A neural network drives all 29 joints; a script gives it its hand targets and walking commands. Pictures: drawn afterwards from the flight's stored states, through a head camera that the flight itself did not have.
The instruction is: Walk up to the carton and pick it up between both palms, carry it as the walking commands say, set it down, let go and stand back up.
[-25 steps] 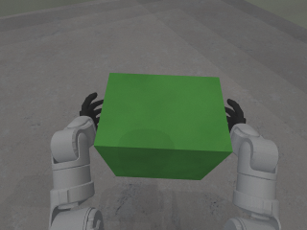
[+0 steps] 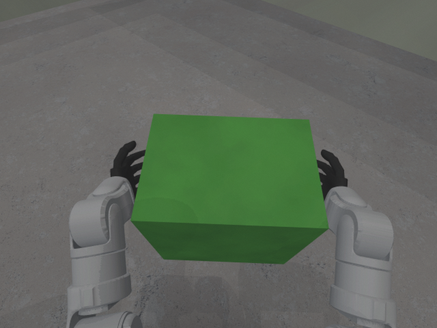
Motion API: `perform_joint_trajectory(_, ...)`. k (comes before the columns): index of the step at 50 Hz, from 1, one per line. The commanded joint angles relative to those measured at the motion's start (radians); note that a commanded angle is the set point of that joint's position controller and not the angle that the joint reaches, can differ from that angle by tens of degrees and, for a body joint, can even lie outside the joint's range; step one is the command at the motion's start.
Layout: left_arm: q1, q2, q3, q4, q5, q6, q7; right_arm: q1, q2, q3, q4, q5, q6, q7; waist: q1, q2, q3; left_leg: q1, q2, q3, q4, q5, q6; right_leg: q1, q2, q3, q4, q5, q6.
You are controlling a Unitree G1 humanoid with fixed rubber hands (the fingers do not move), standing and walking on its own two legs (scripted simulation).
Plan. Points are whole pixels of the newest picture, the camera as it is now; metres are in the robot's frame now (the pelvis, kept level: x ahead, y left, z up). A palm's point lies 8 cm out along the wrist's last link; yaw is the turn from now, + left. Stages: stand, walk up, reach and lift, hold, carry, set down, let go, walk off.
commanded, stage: carry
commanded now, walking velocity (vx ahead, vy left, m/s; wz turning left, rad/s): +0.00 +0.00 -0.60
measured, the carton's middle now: (226, 198) +0.34 +0.02 +0.04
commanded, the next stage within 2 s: none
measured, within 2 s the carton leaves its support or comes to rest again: neither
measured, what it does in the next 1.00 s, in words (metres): walks backwards, turning right: right foot, then left foot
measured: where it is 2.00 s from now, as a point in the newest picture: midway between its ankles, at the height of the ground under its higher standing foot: outside the picture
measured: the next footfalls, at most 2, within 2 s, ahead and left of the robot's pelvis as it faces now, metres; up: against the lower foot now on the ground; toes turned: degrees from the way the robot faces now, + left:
right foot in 0.10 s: +0.02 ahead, -0.14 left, +0.00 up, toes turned -11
left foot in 0.42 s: +0.03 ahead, +0.06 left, +0.00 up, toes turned -7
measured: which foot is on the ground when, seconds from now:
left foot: down 0.00-0.10, up 0.12-0.40, down 0.42-0.74, up 0.76-0.96, down 0.98-1.00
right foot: up 0.00-0.08, down 0.10-0.42, up 0.44-0.70, down 0.72-1.00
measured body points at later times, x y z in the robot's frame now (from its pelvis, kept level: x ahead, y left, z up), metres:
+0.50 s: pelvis -0.06 -0.02 -0.01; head -0.04 +0.00 +0.44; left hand +0.31 +0.06 +0.08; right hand +0.20 -0.28 +0.10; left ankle -0.01 +0.07 -0.73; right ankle -0.05 -0.13 -0.70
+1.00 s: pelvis -0.14 -0.04 +0.00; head -0.14 -0.04 +0.45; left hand +0.23 -0.07 +0.10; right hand +0.04 -0.37 +0.10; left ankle -0.06 +0.05 -0.73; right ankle -0.16 -0.14 -0.73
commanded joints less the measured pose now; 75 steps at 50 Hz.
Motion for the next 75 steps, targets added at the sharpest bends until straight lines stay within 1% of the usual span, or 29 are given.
perform_joint_trajectory(1,-0.528,-0.803,-0.693,-0.049,-0.159,0.010,-0.040,-0.556,0.639,0.637,-0.080,0.130,0.002,0.046,-0.056,0.212,-0.353,0.335,0.225,-0.156,-0.124,0.591,0.073,-0.013,0.022,-0.063,-0.134,0.025,0.004)
perform_joint_trajectory(4,-0.521,-0.813,-0.671,-0.012,-0.153,0.022,-0.044,-0.565,0.651,0.624,-0.032,0.134,0.015,0.048,-0.033,0.120,-0.382,0.257,0.191,-0.049,0.018,0.479,-0.015,0.192,-0.003,-0.028,-0.463,0.258,-0.013)
perform_joint_trajectory(5,-0.493,-0.816,-0.661,0.001,-0.147,0.026,-0.049,-0.549,0.653,0.617,-0.014,0.130,0.020,0.047,-0.025,0.044,-0.372,0.103,0.155,-0.052,0.096,0.248,-0.060,0.316,-0.100,0.130,-0.508,0.384,-0.056)
perform_joint_trajectory(6,-0.515,-0.814,-0.653,0.000,-0.135,0.018,-0.050,-0.584,0.681,0.647,-0.034,0.142,0.025,0.057,-0.024,-0.237,-0.359,-0.160,0.028,-0.026,0.219,-0.194,-0.127,0.436,-0.269,0.406,-0.419,0.927,-0.176)
perform_joint_trajectory(7,-0.518,-0.825,-0.652,-0.006,-0.131,0.018,-0.051,-0.634,0.702,0.673,-0.046,0.157,0.025,0.059,-0.027,-0.270,-0.341,-0.283,-0.014,-0.090,0.334,-0.362,-0.149,0.488,-0.294,0.458,-0.360,1.184,-0.246)
perform_joint_trajectory(8,-0.512,-0.833,-0.653,-0.044,-0.131,0.016,-0.055,-0.640,0.742,0.696,-0.058,0.180,0.023,0.061,-0.029,-0.204,-0.368,-0.296,-0.022,-0.130,0.402,-0.333,-0.139,0.500,-0.288,0.412,-0.333,1.214,-0.251)
perform_joint_trajectory(11,-0.566,-0.826,-0.644,-0.086,-0.115,-0.003,-0.055,-0.707,0.793,0.729,-0.064,0.224,0.008,0.069,-0.030,-0.174,-0.400,-0.264,-0.052,-0.164,0.425,-0.216,-0.119,0.452,-0.214,0.314,-0.342,0.991,-0.216)
perform_joint_trajectory(15,-0.529,-0.820,-0.637,-0.116,-0.090,-0.016,-0.043,-0.705,0.801,0.734,-0.075,0.251,0.003,0.072,-0.018,-0.170,-0.424,-0.199,-0.098,-0.146,0.294,-0.180,-0.113,0.402,-0.197,0.342,-0.370,0.833,-0.224)
perform_joint_trajectory(18,-0.508,-0.798,-0.643,-0.124,-0.079,-0.012,-0.033,-0.681,0.775,0.725,-0.069,0.245,0.009,0.071,-0.013,-0.178,-0.433,-0.095,-0.129,-0.141,0.133,-0.156,-0.093,0.348,-0.183,0.376,-0.390,0.763,-0.219)
perform_joint_trajectory(20,-0.520,-0.784,-0.653,-0.133,-0.085,-0.008,-0.026,-0.647,0.763,0.708,-0.055,0.234,0.013,0.070,-0.035,-0.156,-0.444,0.088,-0.132,-0.105,-0.103,-0.042,-0.075,0.256,-0.133,0.328,-0.360,0.648,-0.165)
perform_joint_trajectory(21,-0.529,-0.781,-0.659,-0.137,-0.087,-0.004,-0.024,-0.627,0.758,0.697,-0.049,0.227,0.015,0.069,-0.048,-0.088,-0.445,0.240,-0.059,-0.155,-0.215,0.067,-0.050,0.143,-0.096,0.274,-0.297,0.503,-0.118)
perform_joint_trajectory(22,-0.533,-0.789,-0.673,-0.142,-0.089,0.001,-0.025,-0.628,0.726,0.680,-0.052,0.207,0.012,0.066,-0.047,0.168,-0.422,0.318,0.161,-0.398,-0.271,0.220,0.038,-0.036,-0.001,0.171,-0.167,0.209,-0.054)
perform_joint_trajectory(23,-0.539,-0.789,-0.689,-0.162,-0.097,0.009,-0.025,-0.579,0.727,0.670,-0.048,0.195,0.012,0.066,-0.051,0.352,-0.399,0.326,0.336,-0.541,-0.281,0.412,0.153,-0.157,0.057,0.062,0.039,-0.085,-0.027)
perform_joint_trajectory(25,-0.543,-0.802,-0.696,-0.148,-0.114,0.015,-0.032,-0.554,0.724,0.678,-0.073,0.182,0.013,0.067,-0.049,0.139,-0.362,0.267,0.295,-0.401,-0.248,0.498,0.153,-0.113,0.009,0.064,0.223,-0.047,-0.024)
perform_joint_trajectory(26,-0.542,-0.819,-0.707,-0.147,-0.126,0.014,-0.037,-0.561,0.726,0.676,-0.087,0.175,0.008,0.066,-0.043,0.119,-0.339,0.252,0.254,-0.327,-0.241,0.473,0.118,-0.105,0.001,0.053,0.200,-0.009,-0.025)
perform_joint_trajectory(29,-0.580,-0.839,-0.738,-0.133,-0.157,0.008,-0.042,-0.614,0.687,0.652,-0.130,0.155,-0.001,0.057,-0.042,0.196,-0.336,0.269,0.183,-0.196,-0.197,0.462,0.056,-0.047,0.026,-0.011,0.036,0.009,-0.016)
perform_joint_trajectory(34,-0.516,-0.804,-0.694,-0.061,-0.141,0.030,-0.029,-0.550,0.638,0.624,-0.080,0.131,0.025,0.045,-0.051,0.225,-0.391,0.299,0.207,-0.162,-0.122,0.534,0.032,0.085,0.040,-0.074,-0.310,0.119,-0.020)
perform_joint_trajectory(36,-0.461,-0.804,-0.673,-0.044,-0.127,0.038,-0.032,-0.505,0.644,0.620,-0.052,0.135,0.036,0.047,-0.041,0.120,-0.413,0.203,0.157,-0.109,-0.016,0.420,-0.039,0.272,-0.039,0.028,-0.521,0.293,-0.040)
perform_joint_trajectory(37,-0.409,-0.799,-0.656,-0.025,-0.114,0.040,-0.038,-0.488,0.648,0.623,-0.042,0.131,0.041,0.045,-0.036,0.019,-0.402,0.030,0.117,-0.105,0.052,0.183,-0.081,0.400,-0.169,0.185,-0.505,0.564,-0.085)
perform_joint_trajectory(38,-0.510,-0.794,-0.647,-0.027,-0.107,0.023,-0.036,-0.611,0.660,0.663,-0.071,0.151,0.038,0.053,-0.034,-0.243,-0.386,-0.157,0.009,-0.061,0.124,-0.181,-0.130,0.468,-0.279,0.352,-0.422,0.960,-0.185)
perform_joint_trajectory(39,-0.476,-0.816,-0.651,-0.035,-0.105,0.023,-0.040,-0.617,0.696,0.691,-0.072,0.170,0.039,0.056,-0.035,-0.229,-0.367,-0.217,-0.011,-0.110,0.218,-0.286,-0.133,0.486,-0.297,0.351,-0.387,1.152,-0.234)
perform_joint_trajectory(40,-0.482,-0.828,-0.650,-0.075,-0.106,0.016,-0.043,-0.635,0.745,0.719,-0.086,0.201,0.035,0.062,-0.036,-0.179,-0.380,-0.215,-0.027,-0.139,0.262,-0.260,-0.119,0.484,-0.287,0.305,-0.370,1.165,-0.239)
perform_joint_trajectory(44,-0.533,-0.803,-0.626,-0.120,-0.077,-0.009,-0.037,-0.705,0.784,0.748,-0.076,0.253,0.022,0.075,-0.033,-0.169,-0.396,-0.130,-0.072,-0.164,0.218,-0.140,-0.084,0.420,-0.213,0.199,-0.394,0.870,-0.200)
perform_joint_trajectory(48,-0.531,-0.775,-0.607,-0.091,-0.055,-0.001,-0.021,-0.695,0.756,0.733,-0.042,0.252,0.034,0.074,-0.052,-0.143,-0.410,0.064,-0.110,-0.117,-0.108,0.009,-0.067,0.339,-0.169,0.182,-0.407,0.636,-0.171)
perform_joint_trajectory(50,-0.530,-0.761,-0.604,-0.068,-0.048,0.009,-0.015,-0.701,0.731,0.705,-0.019,0.233,0.039,0.072,-0.051,-0.057,-0.417,0.176,-0.034,-0.205,-0.205,0.179,-0.035,0.269,-0.111,0.155,-0.407,0.457,-0.109)
perform_joint_trajectory(51,-0.481,-0.768,-0.614,-0.081,-0.048,0.019,-0.016,-0.634,0.724,0.687,-0.010,0.217,0.044,0.071,-0.042,0.071,-0.401,0.128,0.025,-0.280,-0.227,0.185,-0.010,0.271,-0.074,0.127,-0.400,0.305,-0.092)
perform_joint_trajectory(52,-0.503,-0.769,-0.619,-0.093,-0.052,0.022,-0.016,-0.636,0.725,0.683,-0.007,0.215,0.048,0.073,-0.042,0.096,-0.376,0.100,0.034,-0.283,-0.254,0.135,-0.004,0.267,-0.066,0.123,-0.403,0.259,-0.094)
perform_joint_trajectory(62,-0.564,-0.776,-0.628,-0.045,-0.099,0.050,-0.031,-0.630,0.691,0.639,0.015,0.151,0.070,0.046,-0.052,-0.021,-0.296,0.113,-0.037,-0.223,-0.232,0.023,-0.013,0.172,-0.111,0.193,-0.533,0.171,-0.106)
perform_joint_trajectory(75,-0.579,-0.793,-0.604,-0.035,-0.092,0.040,-0.028,-0.676,0.724,0.650,0.020,0.168,0.066,0.044,-0.048,-0.022,-0.324,0.098,-0.048,-0.244,-0.235,0.030,0.000,0.189,-0.113,0.169,-0.528,0.171,-0.106)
